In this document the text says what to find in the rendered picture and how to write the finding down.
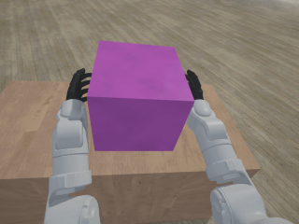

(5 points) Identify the left robot hand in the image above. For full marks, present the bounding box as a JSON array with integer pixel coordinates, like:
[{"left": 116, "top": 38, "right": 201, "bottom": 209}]
[{"left": 65, "top": 68, "right": 92, "bottom": 103}]

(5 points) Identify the carton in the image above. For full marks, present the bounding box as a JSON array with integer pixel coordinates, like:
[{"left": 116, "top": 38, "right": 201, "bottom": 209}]
[{"left": 87, "top": 40, "right": 195, "bottom": 151}]

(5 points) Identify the pedestal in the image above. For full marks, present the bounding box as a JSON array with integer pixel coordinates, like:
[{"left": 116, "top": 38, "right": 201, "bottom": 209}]
[{"left": 0, "top": 80, "right": 261, "bottom": 224}]

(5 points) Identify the robot left forearm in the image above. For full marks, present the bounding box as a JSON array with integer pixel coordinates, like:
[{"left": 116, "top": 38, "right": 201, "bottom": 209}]
[{"left": 43, "top": 99, "right": 92, "bottom": 224}]

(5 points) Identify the robot right forearm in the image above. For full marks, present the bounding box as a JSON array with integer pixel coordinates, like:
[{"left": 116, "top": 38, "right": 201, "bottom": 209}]
[{"left": 187, "top": 99, "right": 266, "bottom": 213}]

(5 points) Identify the robot left upper arm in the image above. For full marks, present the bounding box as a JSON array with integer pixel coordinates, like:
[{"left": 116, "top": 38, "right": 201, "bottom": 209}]
[{"left": 44, "top": 194, "right": 101, "bottom": 224}]

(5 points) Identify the right robot hand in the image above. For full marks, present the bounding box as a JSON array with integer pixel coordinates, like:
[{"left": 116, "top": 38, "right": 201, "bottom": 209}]
[{"left": 184, "top": 69, "right": 204, "bottom": 100}]

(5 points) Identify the robot right upper arm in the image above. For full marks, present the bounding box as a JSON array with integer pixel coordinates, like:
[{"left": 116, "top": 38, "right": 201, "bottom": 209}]
[{"left": 210, "top": 182, "right": 293, "bottom": 224}]

